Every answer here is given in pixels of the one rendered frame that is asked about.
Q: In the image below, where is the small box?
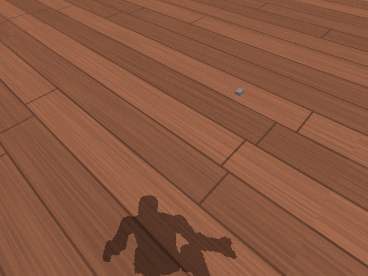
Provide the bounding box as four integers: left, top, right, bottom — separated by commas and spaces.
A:
235, 88, 244, 96

